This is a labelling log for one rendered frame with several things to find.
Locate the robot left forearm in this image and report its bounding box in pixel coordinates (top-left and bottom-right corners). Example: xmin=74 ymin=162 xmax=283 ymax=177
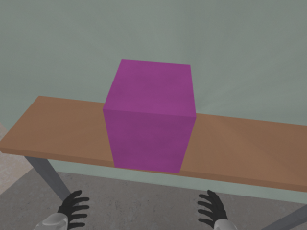
xmin=34 ymin=213 xmax=68 ymax=230

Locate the robot right forearm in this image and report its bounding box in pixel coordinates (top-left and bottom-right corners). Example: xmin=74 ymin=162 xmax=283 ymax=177
xmin=213 ymin=218 xmax=238 ymax=230

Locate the left robot hand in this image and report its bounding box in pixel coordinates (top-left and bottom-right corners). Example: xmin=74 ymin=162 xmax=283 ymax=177
xmin=57 ymin=190 xmax=90 ymax=230

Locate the table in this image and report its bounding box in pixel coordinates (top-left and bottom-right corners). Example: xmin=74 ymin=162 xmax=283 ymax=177
xmin=0 ymin=96 xmax=307 ymax=230

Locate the right robot hand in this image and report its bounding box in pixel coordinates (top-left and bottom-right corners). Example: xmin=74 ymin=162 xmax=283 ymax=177
xmin=197 ymin=190 xmax=228 ymax=229

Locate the carton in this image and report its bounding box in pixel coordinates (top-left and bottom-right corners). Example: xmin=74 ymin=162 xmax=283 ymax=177
xmin=103 ymin=59 xmax=197 ymax=173

